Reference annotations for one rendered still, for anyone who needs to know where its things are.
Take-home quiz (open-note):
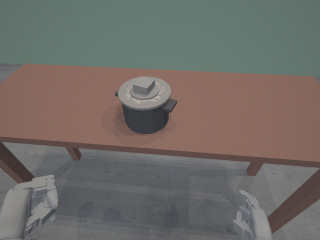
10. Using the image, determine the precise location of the pot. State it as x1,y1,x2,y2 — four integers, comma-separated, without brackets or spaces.
115,90,178,134

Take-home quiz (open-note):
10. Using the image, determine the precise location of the lid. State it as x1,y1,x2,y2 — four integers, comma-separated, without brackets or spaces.
118,76,171,111

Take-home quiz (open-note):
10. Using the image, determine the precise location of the left robot hand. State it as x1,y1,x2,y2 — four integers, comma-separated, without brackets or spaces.
0,174,59,240

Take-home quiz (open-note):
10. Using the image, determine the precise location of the right robot hand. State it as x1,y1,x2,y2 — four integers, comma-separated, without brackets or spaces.
233,189,273,240

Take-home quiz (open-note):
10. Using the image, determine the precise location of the table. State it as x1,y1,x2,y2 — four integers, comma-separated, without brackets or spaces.
0,63,320,234

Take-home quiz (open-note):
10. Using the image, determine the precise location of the knob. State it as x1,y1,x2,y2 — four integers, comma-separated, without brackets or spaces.
133,76,155,94

